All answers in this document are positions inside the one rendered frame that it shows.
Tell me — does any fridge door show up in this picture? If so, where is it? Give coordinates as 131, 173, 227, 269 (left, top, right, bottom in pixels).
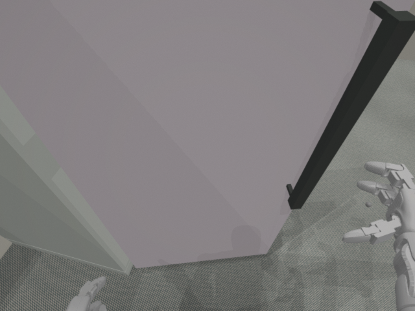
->
0, 0, 415, 268

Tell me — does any handle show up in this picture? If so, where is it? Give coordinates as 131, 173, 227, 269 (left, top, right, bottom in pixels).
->
286, 1, 415, 209

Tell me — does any robot right forearm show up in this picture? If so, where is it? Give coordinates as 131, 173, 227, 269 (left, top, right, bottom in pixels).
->
393, 232, 415, 311

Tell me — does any left robot hand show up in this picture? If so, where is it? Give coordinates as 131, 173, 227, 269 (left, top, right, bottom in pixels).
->
66, 276, 107, 311

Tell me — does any right robot hand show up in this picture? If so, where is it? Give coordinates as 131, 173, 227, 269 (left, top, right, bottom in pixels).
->
342, 161, 415, 245

